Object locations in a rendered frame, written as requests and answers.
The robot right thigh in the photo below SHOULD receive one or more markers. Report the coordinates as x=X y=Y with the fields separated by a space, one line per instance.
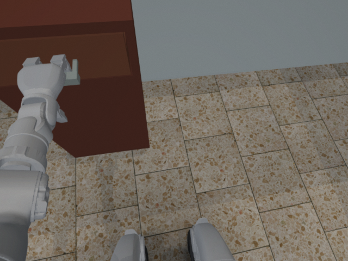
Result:
x=207 y=241

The cabinet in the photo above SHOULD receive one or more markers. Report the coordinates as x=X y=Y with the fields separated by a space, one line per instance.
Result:
x=104 y=114

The left robot hand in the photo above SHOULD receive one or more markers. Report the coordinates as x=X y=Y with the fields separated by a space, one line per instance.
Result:
x=48 y=79

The handle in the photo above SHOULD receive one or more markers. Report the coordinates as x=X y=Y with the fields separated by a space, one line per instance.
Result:
x=73 y=78

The left robot forearm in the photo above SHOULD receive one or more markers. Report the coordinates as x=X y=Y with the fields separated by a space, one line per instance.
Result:
x=28 y=139

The drawer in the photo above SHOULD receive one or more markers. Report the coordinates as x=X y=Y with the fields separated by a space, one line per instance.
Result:
x=98 y=55

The robot left upper arm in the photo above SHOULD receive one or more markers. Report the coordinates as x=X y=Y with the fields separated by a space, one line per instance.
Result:
x=24 y=198

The left robot shin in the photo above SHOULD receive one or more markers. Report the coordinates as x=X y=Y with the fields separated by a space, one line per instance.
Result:
x=130 y=231

